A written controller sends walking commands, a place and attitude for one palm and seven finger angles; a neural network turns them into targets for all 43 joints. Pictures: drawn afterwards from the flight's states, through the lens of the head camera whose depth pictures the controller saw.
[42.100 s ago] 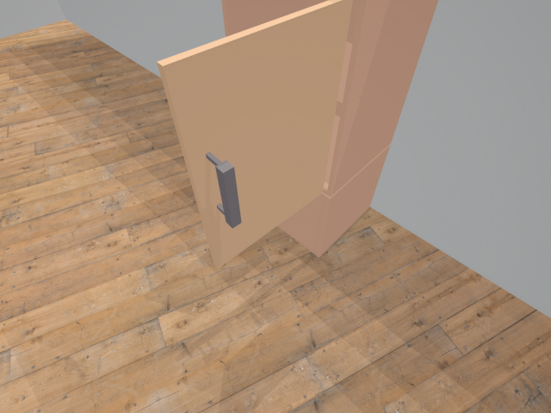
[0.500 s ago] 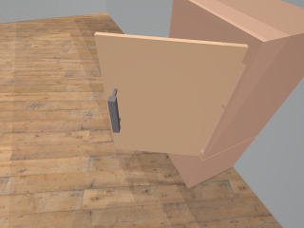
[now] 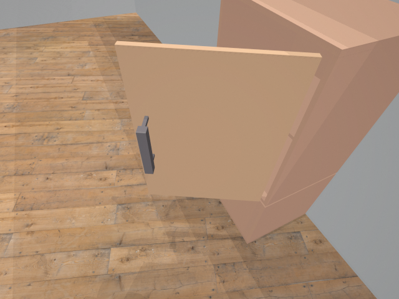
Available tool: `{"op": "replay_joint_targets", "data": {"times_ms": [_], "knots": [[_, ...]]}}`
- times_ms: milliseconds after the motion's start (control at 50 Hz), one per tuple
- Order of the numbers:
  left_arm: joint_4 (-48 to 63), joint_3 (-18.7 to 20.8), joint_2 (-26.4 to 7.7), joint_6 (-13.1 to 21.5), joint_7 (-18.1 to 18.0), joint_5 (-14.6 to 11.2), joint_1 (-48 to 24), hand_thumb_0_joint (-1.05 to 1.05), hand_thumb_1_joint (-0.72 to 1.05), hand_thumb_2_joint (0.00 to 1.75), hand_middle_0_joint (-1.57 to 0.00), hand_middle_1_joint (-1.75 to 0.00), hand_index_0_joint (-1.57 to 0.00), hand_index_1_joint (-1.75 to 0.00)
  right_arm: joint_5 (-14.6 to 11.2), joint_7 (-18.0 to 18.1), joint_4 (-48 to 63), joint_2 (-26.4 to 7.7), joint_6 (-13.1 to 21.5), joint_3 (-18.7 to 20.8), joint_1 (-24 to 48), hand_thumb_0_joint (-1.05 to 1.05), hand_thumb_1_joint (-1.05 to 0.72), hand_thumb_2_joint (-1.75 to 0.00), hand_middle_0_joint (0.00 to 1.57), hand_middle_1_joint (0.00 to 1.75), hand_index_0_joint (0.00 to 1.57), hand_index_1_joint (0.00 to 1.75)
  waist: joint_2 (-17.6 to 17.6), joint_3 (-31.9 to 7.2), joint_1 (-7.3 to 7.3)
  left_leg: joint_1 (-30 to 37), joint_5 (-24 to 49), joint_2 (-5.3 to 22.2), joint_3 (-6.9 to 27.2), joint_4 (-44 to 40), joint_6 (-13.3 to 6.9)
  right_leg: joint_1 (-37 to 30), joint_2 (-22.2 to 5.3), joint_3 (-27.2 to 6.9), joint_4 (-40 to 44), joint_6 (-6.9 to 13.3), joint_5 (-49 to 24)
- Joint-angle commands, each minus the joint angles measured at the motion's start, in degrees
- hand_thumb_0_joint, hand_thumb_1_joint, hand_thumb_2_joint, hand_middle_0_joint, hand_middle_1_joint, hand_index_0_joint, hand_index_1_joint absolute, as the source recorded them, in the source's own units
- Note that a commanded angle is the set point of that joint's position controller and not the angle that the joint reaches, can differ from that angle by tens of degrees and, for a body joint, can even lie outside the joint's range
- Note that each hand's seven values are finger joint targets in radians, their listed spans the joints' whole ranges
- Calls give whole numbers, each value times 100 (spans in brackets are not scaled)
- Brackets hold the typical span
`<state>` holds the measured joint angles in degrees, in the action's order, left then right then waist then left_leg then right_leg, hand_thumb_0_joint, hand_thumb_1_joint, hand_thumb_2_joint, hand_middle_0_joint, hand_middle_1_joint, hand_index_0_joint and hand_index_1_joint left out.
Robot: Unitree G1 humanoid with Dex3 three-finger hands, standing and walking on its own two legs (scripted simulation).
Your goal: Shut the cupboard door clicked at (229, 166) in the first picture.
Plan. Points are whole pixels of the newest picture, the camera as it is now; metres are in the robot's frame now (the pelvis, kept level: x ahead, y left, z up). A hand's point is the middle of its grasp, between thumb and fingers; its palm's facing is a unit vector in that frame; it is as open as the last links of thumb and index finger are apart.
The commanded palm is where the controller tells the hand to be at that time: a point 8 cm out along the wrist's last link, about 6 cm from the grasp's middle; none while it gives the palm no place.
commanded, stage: look again from close up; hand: left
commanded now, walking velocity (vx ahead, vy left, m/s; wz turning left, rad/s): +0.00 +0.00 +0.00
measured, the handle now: (147, 145) +0.51 +0.18 -0.03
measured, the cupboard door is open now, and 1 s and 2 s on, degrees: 61 61 61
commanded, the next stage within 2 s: shuffle to correct the standing spot in 0.24 s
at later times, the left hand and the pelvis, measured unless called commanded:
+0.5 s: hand out of the picture +0.04 +0.19 -0.18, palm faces -0.01 -0.97 -0.23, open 7.4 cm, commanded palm none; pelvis +0.02 -0.01 +0.00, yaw +0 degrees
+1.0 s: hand out of the picture +0.05 +0.16 -0.19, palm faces +0.01 -0.98 -0.20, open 7.4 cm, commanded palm none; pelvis +0.04 -0.01 -0.01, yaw -1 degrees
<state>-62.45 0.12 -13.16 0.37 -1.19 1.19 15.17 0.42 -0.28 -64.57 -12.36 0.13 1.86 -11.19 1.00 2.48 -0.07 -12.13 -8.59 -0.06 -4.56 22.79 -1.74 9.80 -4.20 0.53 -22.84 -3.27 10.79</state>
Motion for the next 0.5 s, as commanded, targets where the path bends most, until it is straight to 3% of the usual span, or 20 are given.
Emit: {"op": "replay_joint_targets", "data": {"times_ms": [0,320,380,420,480], "knots": [[248,149,-850,106,-73,24,153,0,90,90,-20,-30,-20,-30,10,53,287,-919,105,132,-4,0,-90,-90,20,30,20,30,-18,86,20,-2,-609,591,762,-659,96,308,-303,-383,498,376,273],[253,156,-914,104,-56,10,-31,0,90,90,-20,-30,-20,-30,20,59,242,-990,119,95,44,0,-90,-90,20,30,20,30,-115,-88,23,178,-275,627,717,-657,116,164,-297,-367,525,371,73],[90,47,-459,49,-62,1,268,0,90,90,-20,-30,-20,-30,43,54,82,-518,57,-19,-220,0,-90,-90,20,30,20,30,32,-90,35,218,-860,597,641,-608,170,199,-240,-325,523,317,584],[83,67,-459,3,-44,19,318,0,90,90,-20,-30,-20,-30,63,51,73,-545,23,-3,-306,0,-90,-90,20,30,20,30,-33,133,42,17,-1612,599,667,-639,155,385,-181,-321,403,347,1171],[94,118,-442,-10,-3,42,511,0,90,90,-20,-30,-20,-30,71,56,125,-525,15,33,-352,0,-90,-90,20,30,20,30,-68,442,-11,-269,-2129,620,723,-583,66,563,-129,-340,302,413,1520]]}}
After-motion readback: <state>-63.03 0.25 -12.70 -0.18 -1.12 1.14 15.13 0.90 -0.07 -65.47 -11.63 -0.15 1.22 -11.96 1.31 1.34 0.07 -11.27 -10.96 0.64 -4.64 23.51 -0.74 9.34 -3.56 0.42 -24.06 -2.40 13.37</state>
